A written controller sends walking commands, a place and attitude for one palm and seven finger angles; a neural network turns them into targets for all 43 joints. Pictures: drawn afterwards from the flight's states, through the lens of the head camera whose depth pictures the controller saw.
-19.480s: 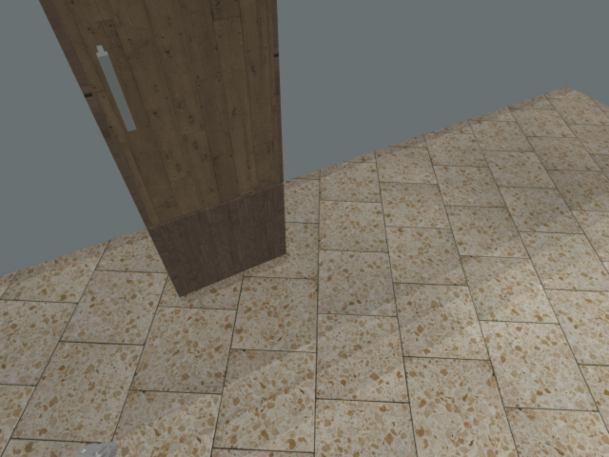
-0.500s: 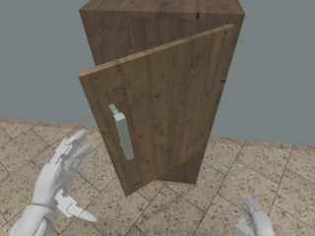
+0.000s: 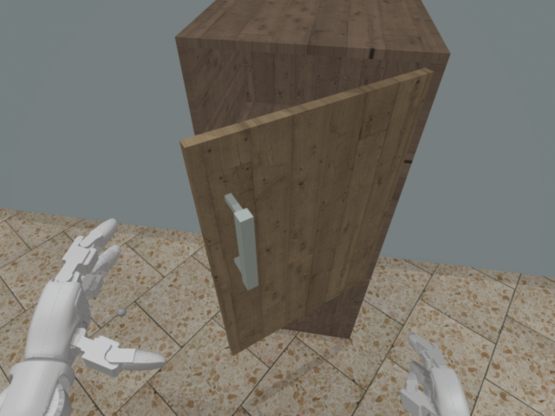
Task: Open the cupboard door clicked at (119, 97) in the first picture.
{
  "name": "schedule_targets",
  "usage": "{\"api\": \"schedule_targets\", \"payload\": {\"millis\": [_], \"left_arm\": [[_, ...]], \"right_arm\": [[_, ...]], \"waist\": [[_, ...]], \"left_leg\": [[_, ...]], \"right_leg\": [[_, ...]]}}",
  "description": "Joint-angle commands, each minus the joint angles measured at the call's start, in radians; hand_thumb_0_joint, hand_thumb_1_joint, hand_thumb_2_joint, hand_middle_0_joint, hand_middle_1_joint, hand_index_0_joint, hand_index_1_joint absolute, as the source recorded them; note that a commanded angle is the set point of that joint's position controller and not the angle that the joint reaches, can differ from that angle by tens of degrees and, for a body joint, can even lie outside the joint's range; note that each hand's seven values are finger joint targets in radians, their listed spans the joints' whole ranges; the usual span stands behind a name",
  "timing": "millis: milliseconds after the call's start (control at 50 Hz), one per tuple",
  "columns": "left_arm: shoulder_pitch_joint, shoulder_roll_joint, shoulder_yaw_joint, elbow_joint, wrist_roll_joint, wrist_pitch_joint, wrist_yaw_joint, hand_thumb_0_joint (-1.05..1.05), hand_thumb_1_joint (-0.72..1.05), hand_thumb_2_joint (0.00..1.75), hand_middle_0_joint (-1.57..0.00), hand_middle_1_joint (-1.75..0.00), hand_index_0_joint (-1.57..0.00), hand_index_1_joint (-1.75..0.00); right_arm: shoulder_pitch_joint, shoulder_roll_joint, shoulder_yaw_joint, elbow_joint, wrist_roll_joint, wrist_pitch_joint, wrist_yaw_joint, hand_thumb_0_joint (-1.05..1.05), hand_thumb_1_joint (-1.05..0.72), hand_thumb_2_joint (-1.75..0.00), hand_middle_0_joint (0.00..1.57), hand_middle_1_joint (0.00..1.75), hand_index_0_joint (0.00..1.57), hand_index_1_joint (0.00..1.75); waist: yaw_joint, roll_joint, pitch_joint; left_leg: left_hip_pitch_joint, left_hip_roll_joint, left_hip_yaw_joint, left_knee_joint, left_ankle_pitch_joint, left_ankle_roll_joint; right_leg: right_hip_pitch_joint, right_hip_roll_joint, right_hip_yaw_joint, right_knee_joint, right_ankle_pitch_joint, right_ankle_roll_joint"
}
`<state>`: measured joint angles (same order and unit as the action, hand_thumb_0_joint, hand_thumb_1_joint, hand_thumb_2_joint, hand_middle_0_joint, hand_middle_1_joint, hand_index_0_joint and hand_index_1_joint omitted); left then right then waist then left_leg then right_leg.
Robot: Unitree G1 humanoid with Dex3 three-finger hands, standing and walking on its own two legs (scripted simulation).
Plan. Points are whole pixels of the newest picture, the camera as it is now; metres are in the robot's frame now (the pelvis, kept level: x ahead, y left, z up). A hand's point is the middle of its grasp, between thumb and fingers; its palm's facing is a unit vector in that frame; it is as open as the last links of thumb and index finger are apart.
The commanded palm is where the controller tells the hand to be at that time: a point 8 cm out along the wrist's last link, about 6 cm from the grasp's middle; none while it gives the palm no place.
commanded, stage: draw the hand back to the body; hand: left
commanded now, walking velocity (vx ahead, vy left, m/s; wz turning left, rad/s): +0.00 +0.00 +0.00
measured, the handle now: (241, 244) +0.33 +0.10 +0.09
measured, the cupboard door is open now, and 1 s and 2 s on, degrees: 40 40 40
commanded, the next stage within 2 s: step back with the hand held close in 0.96 s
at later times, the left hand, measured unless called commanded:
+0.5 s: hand (85, 277) +0.22 +0.25 +0.15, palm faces +0.39 -0.83 -0.40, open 10.0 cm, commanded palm +0.17 +0.29 +0.17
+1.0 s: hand (87, 278) +0.21 +0.24 +0.16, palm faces +0.42 -0.82 -0.39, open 7.4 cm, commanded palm +0.17 +0.28 +0.18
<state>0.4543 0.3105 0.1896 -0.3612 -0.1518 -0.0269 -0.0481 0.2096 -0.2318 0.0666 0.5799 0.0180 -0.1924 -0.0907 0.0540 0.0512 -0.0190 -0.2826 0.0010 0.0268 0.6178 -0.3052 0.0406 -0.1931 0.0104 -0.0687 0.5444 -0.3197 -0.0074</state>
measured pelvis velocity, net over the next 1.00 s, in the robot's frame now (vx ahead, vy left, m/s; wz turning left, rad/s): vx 0.02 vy -0.01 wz -0.03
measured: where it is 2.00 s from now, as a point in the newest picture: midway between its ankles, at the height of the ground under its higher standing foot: outside the picture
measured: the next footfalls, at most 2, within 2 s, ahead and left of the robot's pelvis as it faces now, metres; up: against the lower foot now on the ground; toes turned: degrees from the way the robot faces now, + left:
none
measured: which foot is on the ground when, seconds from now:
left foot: down 0.00-1.00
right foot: down 0.00-1.00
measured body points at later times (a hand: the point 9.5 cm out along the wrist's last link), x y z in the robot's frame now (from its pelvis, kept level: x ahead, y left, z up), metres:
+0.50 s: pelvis +0.02 +0.00 +0.01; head +0.00 -0.01 +0.46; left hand +0.19 +0.29 +0.18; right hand +0.20 -0.22 -0.07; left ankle +0.02 +0.09 -0.73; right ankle -0.01 -0.12 -0.73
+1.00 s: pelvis +0.02 -0.01 +0.01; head +0.00 -0.03 +0.46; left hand +0.18 +0.28 +0.18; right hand +0.20 -0.24 -0.07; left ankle +0.02 +0.09 -0.73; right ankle -0.01 -0.12 -0.73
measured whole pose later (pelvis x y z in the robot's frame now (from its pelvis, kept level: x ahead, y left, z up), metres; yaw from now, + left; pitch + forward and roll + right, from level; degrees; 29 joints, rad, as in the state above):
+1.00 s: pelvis +0.02 -0.01 +0.01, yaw -2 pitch -5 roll -1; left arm 0.47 0.34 0.31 -0.37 -0.06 -0.08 0.11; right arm 0.18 -0.23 0.01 0.64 0.00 -0.08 -0.06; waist 0.07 0.06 0.03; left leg -0.09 0.01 0.06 0.41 -0.23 0.02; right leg -0.02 0.03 -0.03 0.35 -0.24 -0.02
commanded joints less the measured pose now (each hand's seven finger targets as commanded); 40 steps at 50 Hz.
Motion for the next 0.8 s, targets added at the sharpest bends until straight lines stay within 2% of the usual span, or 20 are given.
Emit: {"api": "schedule_targets", "payload": {"millis": [0,20,80,100,140,200,260,340,360,400,440,520,560,580,640,700,740,780], "left_arm": [[-0.081,0.142,0.080,-0.243,0.077,-0.078,0.141,0.00,-0.08,0.48,-0.16,-0.30,-0.16,-0.30],[-0.081,0.130,0.071,-0.261,0.085,-0.083,0.151,0.00,-0.05,0.50,-0.17,-0.30,-0.17,-0.30],[-0.080,0.133,0.077,-0.262,0.101,-0.092,0.172,0.00,0.06,0.54,-0.17,-0.30,-0.17,-0.30],[-0.082,0.153,0.090,-0.255,0.106,-0.095,0.178,0.00,0.09,0.55,-0.17,-0.30,-0.17,-0.30],[-0.070,0.138,0.088,-0.263,0.110,-0.100,0.181,0.00,0.17,0.58,-0.17,-0.30,-0.17,-0.30],[-0.066,0.163,0.121,-0.248,0.113,-0.103,0.186,0.00,0.27,0.63,-0.18,-0.30,-0.18,-0.30],[-0.049,0.159,0.139,-0.248,0.108,-0.106,0.184,0.00,0.37,0.68,-0.18,-0.30,-0.18,-0.30],[-0.035,0.170,0.168,-0.252,0.105,-0.108,0.181,0.00,0.51,0.74,-0.19,-0.30,-0.19,-0.30],[-0.032,0.177,0.180,-0.252,0.103,-0.108,0.182,0.00,0.55,0.75,-0.19,-0.30,-0.19,-0.30],[-0.036,0.199,0.207,-0.237,0.101,-0.105,0.182,0.00,0.62,0.78,-0.19,-0.30,-0.19,-0.30],[-0.048,0.197,0.214,-0.239,0.096,-0.107,0.181,0.00,0.69,0.81,-0.19,-0.30,-0.19,-0.30],[-0.078,0.217,0.243,-0.243,0.092,-0.113,0.183,0.00,0.83,0.87,-0.20,-0.30,-0.20,-0.30],[-0.080,0.220,0.254,-0.234,0.087,-0.112,0.181,0.00,0.90,0.90,-0.20,-0.30,-0.20,-0.30],[-0.079,0.210,0.244,-0.217,0.087,-0.112,0.180,0.00,0.90,0.90,-0.20,-0.30,-0.20,-0.30],[-0.072,0.188,0.220,-0.197,0.086,-0.108,0.175,0.00,0.90,0.90,-0.20,-0.30,-0.20,-0.30],[-0.097,0.221,0.240,-0.223,0.090,-0.116,0.178,0.00,0.90,0.90,-0.20,-0.30,-0.20,-0.30],[-0.077,0.216,0.242,-0.227,0.088,-0.118,0.178,0.00,0.90,0.90,-0.20,-0.30,-0.20,-0.30],[-0.080,0.222,0.245,-0.243,0.088,-0.118,0.179,0.00,0.90,0.90,-0.20,-0.30,-0.20,-0.30]], "right_arm": [[-0.124,-0.113,-0.051,-0.141,-0.012,-0.024,-0.008,0.00,-0.90,-0.90,0.20,0.30,0.20,0.30],[-0.126,-0.109,-0.052,-0.143,-0.015,-0.020,-0.006,0.00,-0.90,-0.90,0.20,0.30,0.20,0.30],[-0.129,-0.109,-0.055,-0.132,-0.020,-0.010,0.001,0.00,-0.90,-0.90,0.20,0.30,0.20,0.30],[-0.134,-0.114,-0.057,-0.125,-0.020,-0.008,0.001,0.00,-0.90,-0.90,0.20,0.30,0.20,0.30],[-0.137,-0.111,-0.060,-0.125,-0.021,-0.002,0.006,0.00,-0.90,-0.90,0.20,0.30,0.20,0.30],[-0.139,-0.117,-0.064,-0.115,-0.023,0.008,0.011,0.00,-0.90,-0.90,0.20,0.30,0.20,0.30],[-0.138,-0.111,-0.069,-0.115,-0.022,0.022,0.016,0.00,-0.90,-0.90,0.20,0.30,0.20,0.30],[-0.137,-0.112,-0.075,-0.112,-0.021,0.034,0.023,0.00,-0.90,-0.90,0.20,0.30,0.20,0.30],[-0.136,-0.110,-0.076,-0.114,-0.022,0.037,0.025,0.00,-0.90,-0.90,0.20,0.30,0.20,0.30],[-0.143,-0.113,-0.080,-0.111,-0.021,0.044,0.024,0.00,-0.90,-0.90,0.20,0.30,0.20,0.30],[-0.143,-0.109,-0.081,-0.111,-0.019,0.051,0.025,0.00,-0.90,-0.90,0.20,0.30,0.20,0.30],[-0.146,-0.108,-0.083,-0.105,-0.019,0.052,0.022,0.00,-0.90,-0.90,0.20,0.30,0.20,0.30],[-0.148,-0.106,-0.086,-0.104,-0.017,0.054,0.020,0.00,-0.90,-0.90,0.20,0.30,0.20,0.30],[-0.148,-0.107,-0.085,-0.102,-0.018,0.056,0.021,0.00,-0.90,-0.90,0.20,0.30,0.20,0.30],[-0.151,-0.108,-0.088,-0.101,-0.017,0.060,0.021,0.00,-0.90,-0.90,0.20,0.30,0.20,0.30],[-0.154,-0.113,-0.091,-0.100,-0.018,0.057,0.020,0.00,-0.90,-0.90,0.20,0.30,0.20,0.30],[-0.154,-0.104,-0.089,-0.100,-0.019,0.054,0.019,0.00,-0.90,-0.90,0.20,0.30,0.20,0.30],[-0.154,-0.104,-0.089,-0.102,-0.020,0.054,0.020,0.00,-0.90,-0.90,0.20,0.30,0.20,0.30]], "waist": [[-0.001,0.020,-0.028],[-0.003,0.041,-0.042],[-0.002,0.035,-0.035],[0.001,0.017,-0.028],[0.003,0.039,-0.031],[0.010,0.015,-0.030],[0.010,0.006,-0.035],[0.014,0.028,-0.047],[0.016,0.010,-0.047],[0.019,-0.002,-0.041],[0.016,0.002,-0.038],[0.016,0.029,-0.037],[0.017,0.008,-0.038],[0.015,-0.011,-0.024],[0.012,-0.002,-0.014],[0.016,0.003,-0.034],[0.019,0.023,-0.043],[0.018,0.014,-0.048]], "left_leg": [[0.119,0.026,-0.065,-0.203,0.074,-0.022],[0.142,0.027,-0.064,-0.214,0.102,-0.022],[0.168,0.032,-0.064,-0.246,0.143,-0.026],[0.173,0.035,-0.067,-0.252,0.156,-0.026],[0.189,0.040,-0.071,-0.266,0.196,-0.031],[0.196,0.045,-0.076,-0.278,0.233,-0.036],[0.213,0.044,-0.063,-0.271,0.292,-0.037],[0.230,0.047,-0.056,-0.264,0.358,-0.040],[0.227,0.046,-0.054,-0.262,0.371,-0.040],[0.224,0.045,-0.046,-0.258,0.361,-0.036],[0.233,0.044,-0.040,-0.256,0.355,-0.034],[0.239,0.038,-0.032,-0.253,0.343,-0.030],[0.242,0.036,-0.026,-0.249,0.341,-0.025],[0.239,0.035,-0.025,-0.249,0.337,-0.023],[0.249,0.034,-0.017,-0.248,0.333,-0.019],[0.251,0.031,-0.021,-0.248,0.323,-0.019],[0.258,0.029,-0.016,-0.244,0.336,-0.017],[0.257,0.028,-0.015,-0.240,0.349,-0.018]], "right_leg": [[-0.011,-0.010,0.049,-0.178,0.080,-0.024],[0.002,-0.011,0.049,-0.180,0.100,-0.024],[0.034,-0.009,0.044,-0.190,0.128,-0.023],[0.045,-0.007,0.045,-0.199,0.137,-0.025],[0.059,-0.006,0.044,-0.195,0.157,-0.025],[0.087,-0.003,0.042,-0.200,0.178,-0.027],[0.097,-0.003,0.045,-0.205,0.220,-0.024],[0.109,-0.004,0.049,-0.206,0.261,-0.022],[0.114,-0.004,0.047,-0.205,0.274,-0.022],[0.116,-0.003,0.051,-0.214,0.282,-0.023],[0.108,-0.004,0.054,-0.218,0.286,-0.020],[0.110,-0.008,0.061,-0.228,0.293,-0.021],[0.108,-0.008,0.064,-0.233,0.301,-0.019],[0.102,-0.007,0.062,-0.237,0.302,-0.017],[0.092,-0.009,0.065,-0.243,0.305,-0.014],[0.106,-0.010,0.068,-0.244,0.299,-0.017],[0.107,-0.012,0.071,-0.242,0.316,-0.016],[0.112,-0.011,0.071,-0.241,0.333,-0.016]]}}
